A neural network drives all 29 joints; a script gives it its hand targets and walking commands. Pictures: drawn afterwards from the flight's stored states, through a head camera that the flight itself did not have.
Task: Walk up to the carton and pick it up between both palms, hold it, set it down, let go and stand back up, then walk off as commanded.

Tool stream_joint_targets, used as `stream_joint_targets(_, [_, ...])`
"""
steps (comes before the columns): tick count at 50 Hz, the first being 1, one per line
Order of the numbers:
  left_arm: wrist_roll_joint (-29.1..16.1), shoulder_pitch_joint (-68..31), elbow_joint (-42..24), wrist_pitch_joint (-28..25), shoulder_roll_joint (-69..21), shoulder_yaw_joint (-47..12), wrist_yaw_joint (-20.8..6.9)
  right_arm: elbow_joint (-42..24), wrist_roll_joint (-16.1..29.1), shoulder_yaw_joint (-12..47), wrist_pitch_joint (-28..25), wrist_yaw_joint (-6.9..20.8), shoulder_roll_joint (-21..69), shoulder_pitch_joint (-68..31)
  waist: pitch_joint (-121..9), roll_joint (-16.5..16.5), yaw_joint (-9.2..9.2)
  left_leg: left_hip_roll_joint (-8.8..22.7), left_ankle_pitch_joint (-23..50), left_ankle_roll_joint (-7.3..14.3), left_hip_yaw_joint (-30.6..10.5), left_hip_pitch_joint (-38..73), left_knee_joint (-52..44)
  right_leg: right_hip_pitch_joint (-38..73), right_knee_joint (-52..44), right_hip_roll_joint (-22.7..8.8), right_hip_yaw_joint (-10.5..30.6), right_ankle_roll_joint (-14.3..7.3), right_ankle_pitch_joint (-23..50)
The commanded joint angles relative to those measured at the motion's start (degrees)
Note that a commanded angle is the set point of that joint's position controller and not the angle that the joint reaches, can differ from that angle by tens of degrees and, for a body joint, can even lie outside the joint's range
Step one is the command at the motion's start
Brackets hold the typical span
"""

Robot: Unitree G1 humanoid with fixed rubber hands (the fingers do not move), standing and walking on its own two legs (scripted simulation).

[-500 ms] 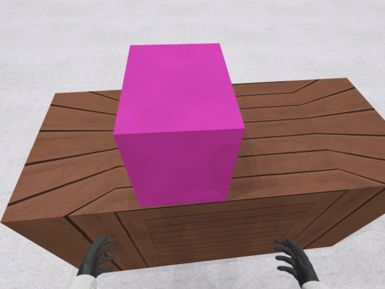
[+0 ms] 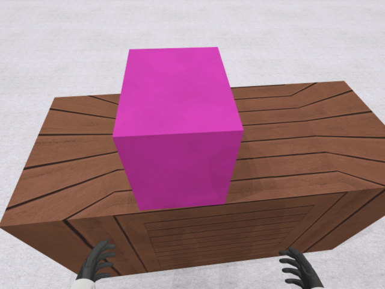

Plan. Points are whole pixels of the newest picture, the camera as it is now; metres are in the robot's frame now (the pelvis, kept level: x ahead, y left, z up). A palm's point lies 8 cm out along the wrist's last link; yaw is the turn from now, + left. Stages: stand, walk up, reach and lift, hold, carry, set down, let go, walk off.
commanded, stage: stand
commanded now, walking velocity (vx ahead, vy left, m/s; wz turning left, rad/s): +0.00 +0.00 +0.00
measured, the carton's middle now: (178, 129) +0.48 +0.05 +0.03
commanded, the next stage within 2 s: none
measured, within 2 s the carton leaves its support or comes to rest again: neither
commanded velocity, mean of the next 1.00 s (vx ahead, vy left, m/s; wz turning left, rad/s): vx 0.00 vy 0.00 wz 0.00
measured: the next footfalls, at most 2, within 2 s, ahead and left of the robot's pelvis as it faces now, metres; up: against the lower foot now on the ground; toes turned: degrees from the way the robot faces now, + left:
none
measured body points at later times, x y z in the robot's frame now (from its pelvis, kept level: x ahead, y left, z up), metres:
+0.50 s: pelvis -0.01 +0.01 +0.00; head -0.03 +0.01 +0.45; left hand +0.05 +0.31 -0.12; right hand +0.06 -0.28 -0.13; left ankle -0.01 +0.11 -0.74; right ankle -0.02 -0.10 -0.74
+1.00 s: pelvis -0.02 +0.01 +0.01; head -0.03 +0.01 +0.45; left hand +0.04 +0.31 -0.12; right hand +0.05 -0.29 -0.13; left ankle -0.01 +0.11 -0.74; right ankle -0.02 -0.10 -0.74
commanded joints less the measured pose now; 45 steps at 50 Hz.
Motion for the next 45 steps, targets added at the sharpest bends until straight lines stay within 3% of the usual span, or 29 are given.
stream_joint_targets(1, [0.58, -1.04, -0.32, -3.98, 14.29, 5.32, 0.22, -2.67, -0.73, -4.21, 3.91, -1.76, -13.60, -0.16, -7.58, 0.40, 0.46, 6.51, 16.29, 1.45, -6.15, 0.06, -0.14, 1.94, -0.31, -8.37, 6.60, -0.52, 15.52])
stream_joint_targets(5, [0.30, -3.16, 5.11, -5.08, 14.33, 4.27, -0.53, 0.03, -0.02, -3.66, 4.57, -1.32, -14.26, -1.05, -3.06, 0.82, 0.22, 6.18, 13.43, 1.78, -7.01, -0.50, -1.13, -2.05, -2.02, -8.53, 6.97, -0.15, 14.76])
stream_joint_targets(21, [-0.15, -3.50, 21.17, -5.44, 18.96, 2.69, -0.28, 10.00, 0.11, -2.27, 6.28, -1.21, -18.59, -1.84, -0.88, 1.22, 0.21, 6.92, 8.34, 2.02, -9.04, 0.39, -6.98, -0.06, -5.71, -8.18, 7.17, 0.11, 9.09])
stream_joint_targets(32, [-0.34, -3.14, 25.12, -5.35, 19.11, 2.08, -0.15, 13.27, 0.36, -2.06, 6.39, -1.24, -18.81, -2.35, 0.59, 0.93, 0.21, 7.13, 4.28, 1.89, -9.56, 0.13, -9.49, -0.70, -7.07, -8.39, 7.48, 0.27, 5.86])
stream_joint_targets(45, [-0.45, -3.72, 26.33, -5.18, 18.87, 1.77, 0.10, 15.10, 0.71, -2.17, 6.52, -1.26, -18.68, -3.29, -0.39, 0.75, -0.02, 7.30, 6.44, 1.77, -9.48, 1.36, -9.60, -0.41, -7.49, -8.91, 7.56, -0.02, 6.84])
